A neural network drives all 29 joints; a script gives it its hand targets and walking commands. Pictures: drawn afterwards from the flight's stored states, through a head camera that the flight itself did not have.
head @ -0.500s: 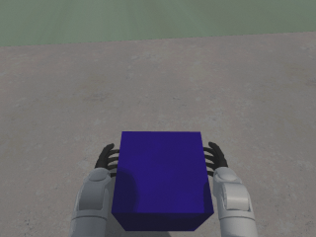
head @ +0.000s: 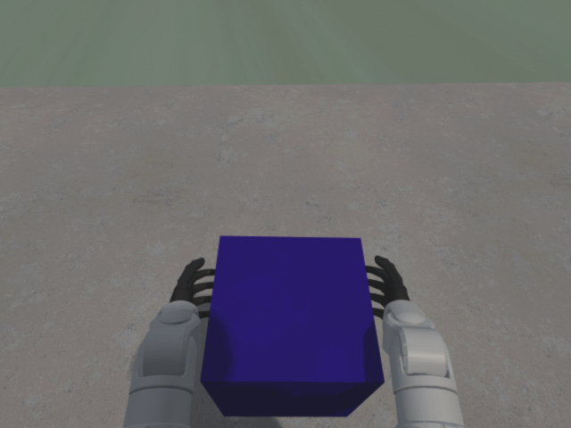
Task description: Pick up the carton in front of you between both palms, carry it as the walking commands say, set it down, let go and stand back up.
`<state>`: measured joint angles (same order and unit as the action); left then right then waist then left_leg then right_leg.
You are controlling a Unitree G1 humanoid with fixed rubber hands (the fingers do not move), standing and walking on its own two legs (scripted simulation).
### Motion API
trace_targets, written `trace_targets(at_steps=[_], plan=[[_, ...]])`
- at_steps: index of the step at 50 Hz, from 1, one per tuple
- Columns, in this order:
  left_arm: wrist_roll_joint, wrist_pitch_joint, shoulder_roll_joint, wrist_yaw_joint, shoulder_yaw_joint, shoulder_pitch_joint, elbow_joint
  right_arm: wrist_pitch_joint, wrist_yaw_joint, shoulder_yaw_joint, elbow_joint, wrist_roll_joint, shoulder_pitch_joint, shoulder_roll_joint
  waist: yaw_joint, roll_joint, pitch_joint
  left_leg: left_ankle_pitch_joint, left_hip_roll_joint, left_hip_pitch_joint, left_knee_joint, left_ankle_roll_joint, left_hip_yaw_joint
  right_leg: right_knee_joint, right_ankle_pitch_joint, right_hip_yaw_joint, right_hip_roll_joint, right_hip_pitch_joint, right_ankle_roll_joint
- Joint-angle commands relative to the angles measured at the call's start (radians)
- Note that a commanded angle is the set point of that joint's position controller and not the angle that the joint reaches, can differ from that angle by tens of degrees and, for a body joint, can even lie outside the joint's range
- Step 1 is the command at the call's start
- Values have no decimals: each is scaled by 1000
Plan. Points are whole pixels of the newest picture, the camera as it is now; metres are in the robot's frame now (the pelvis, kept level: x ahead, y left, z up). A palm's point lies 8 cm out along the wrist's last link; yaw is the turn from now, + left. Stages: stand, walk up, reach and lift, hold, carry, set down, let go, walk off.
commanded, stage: carry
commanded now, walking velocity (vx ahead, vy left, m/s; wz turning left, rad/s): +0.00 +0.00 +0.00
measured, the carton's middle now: (288, 332) +0.30 +0.00 -0.04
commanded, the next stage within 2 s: none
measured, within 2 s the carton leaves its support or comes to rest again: neither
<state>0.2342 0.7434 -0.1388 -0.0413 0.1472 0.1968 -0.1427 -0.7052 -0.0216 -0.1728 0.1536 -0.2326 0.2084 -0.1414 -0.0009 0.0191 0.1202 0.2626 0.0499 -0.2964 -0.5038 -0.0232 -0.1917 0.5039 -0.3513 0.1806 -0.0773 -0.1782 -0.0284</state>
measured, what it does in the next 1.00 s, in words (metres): stands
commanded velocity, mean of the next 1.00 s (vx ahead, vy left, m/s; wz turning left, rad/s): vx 0.00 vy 0.00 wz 0.00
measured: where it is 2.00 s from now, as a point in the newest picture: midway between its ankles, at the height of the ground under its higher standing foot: outside the picture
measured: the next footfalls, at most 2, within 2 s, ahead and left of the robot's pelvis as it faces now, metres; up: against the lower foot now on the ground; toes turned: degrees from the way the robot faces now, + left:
none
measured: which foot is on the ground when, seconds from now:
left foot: down 0.00-1.00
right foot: down 0.00-1.00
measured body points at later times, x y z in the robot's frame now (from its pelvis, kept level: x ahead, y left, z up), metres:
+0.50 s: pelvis +0.00 -0.01 +0.00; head -0.01 -0.01 +0.45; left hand +0.30 +0.14 +0.02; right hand +0.30 -0.16 +0.03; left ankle -0.01 +0.10 -0.74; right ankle -0.08 -0.11 -0.74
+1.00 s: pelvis -0.05 -0.01 +0.00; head -0.07 -0.01 +0.45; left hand +0.25 +0.14 +0.03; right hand +0.25 -0.17 +0.03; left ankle -0.01 +0.10 -0.74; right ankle -0.08 -0.11 -0.74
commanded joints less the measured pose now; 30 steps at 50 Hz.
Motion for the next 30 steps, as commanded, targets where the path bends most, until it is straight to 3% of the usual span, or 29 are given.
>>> trace_targets(at_steps=[1, 7, 10, 16, 22, 30], plan=[[-252, -50, -854, 229, -553, 417, 85, 12, 215, 544, -24, 234, 338, -883, 1, -58, 280, -887, 143, 237, -32, -12, 109, 6, 530, -49, -64, 47, -11], [-274, -57, -867, 231, -580, 425, 122, 16, 213, 594, -76, 257, 363, -896, -1, -5, 289, -719, 105, 174, -49, 7, 85, 3, 728, -57, -82, 133, -5], [-275, -57, -861, 229, -584, 417, 133, 15, 211, 602, -89, 257, 354, -889, -3, 3, 285, -673, 93, 169, -43, 14, 76, 8, 761, -54, -87, 139, -1], [-272, -54, -848, 228, -582, 409, 136, 11, 207, 591, -88, 246, 333, -873, -3, -12, 281, -697, 107, 193, -43, 7, 84, 3, 687, -54, -84, 115, 1], [-265, -52, -847, 230, -567, 412, 114, 8, 207, 569, -65, 234, 329, -871, -2, -4, 266, -579, 113, 167, -50, 4, 89, -4, 654, -60, -100, 111, 13], [-268, -56, -863, 233, -568, 461, 115, 14, 214, 576, -62, 247, 388, -890, -1, -18, 211, -415, 122, 136, -4, -1, 106, -42, 396, -67, -93, 50, 28]])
